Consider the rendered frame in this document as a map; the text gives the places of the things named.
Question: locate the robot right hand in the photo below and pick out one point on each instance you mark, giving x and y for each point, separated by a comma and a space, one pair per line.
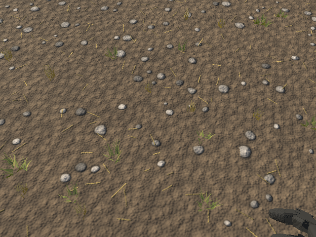
298, 218

